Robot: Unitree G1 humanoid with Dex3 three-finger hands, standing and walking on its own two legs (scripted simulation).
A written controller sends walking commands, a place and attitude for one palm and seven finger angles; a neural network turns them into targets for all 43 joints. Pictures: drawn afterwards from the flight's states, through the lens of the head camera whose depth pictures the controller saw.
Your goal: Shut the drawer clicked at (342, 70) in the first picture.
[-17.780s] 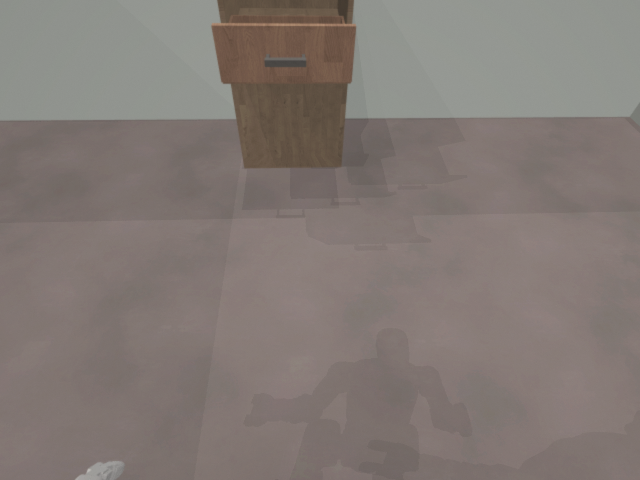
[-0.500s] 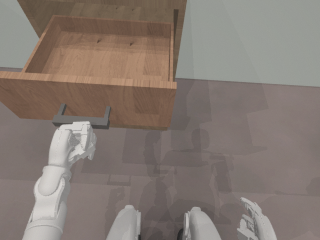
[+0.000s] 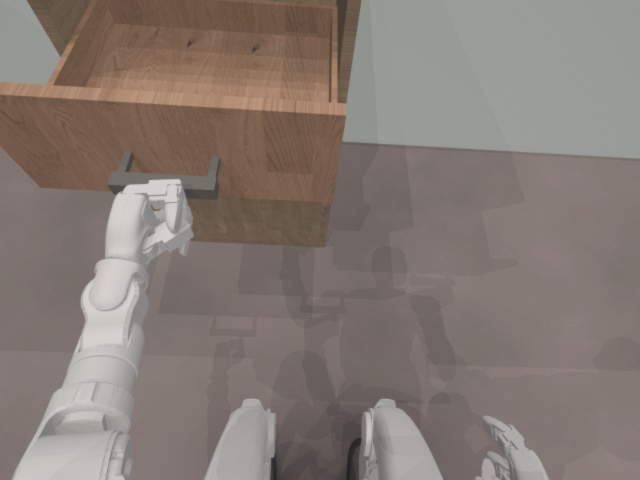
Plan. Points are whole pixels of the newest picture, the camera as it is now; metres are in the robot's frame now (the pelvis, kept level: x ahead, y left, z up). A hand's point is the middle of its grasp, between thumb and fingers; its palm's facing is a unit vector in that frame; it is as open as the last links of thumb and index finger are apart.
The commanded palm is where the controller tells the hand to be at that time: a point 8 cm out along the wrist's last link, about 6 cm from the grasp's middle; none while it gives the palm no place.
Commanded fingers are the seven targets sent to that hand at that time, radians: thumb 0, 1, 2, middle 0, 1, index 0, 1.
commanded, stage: push the drawer shut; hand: left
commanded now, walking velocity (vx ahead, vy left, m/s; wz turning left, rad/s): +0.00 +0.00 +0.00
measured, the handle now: (168, 173) +0.48 +0.21 +0.04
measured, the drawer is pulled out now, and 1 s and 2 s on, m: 0.24 0.11 0.00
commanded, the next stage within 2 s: none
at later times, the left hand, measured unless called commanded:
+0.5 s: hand (201, 185) +0.47 +0.16 +0.03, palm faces -0.02 -1.00 -0.06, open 3.1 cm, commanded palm +0.47 +0.20 +0.04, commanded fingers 0.00 0.90 0.90 -1.40 -1.60 -1.40 -1.60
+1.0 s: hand (203, 145) +0.54 +0.17 +0.04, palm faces -0.03 -1.00 -0.05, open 3.1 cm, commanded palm +0.54 +0.20 +0.04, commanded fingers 0.00 0.90 0.90 -1.40 -1.60 -1.40 -1.60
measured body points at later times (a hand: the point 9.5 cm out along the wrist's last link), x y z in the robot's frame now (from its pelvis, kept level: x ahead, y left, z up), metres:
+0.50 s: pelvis +0.00 +0.00 +0.00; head +0.14 +0.01 +0.42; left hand +0.47 +0.22 +0.04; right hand +0.07 -0.27 -0.12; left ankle +0.04 +0.11 -0.62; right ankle +0.05 -0.13 -0.62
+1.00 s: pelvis +0.00 +0.00 -0.01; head +0.17 +0.02 +0.40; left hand +0.53 +0.22 +0.04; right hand +0.02 -0.27 -0.13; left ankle +0.04 +0.11 -0.62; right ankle +0.05 -0.13 -0.62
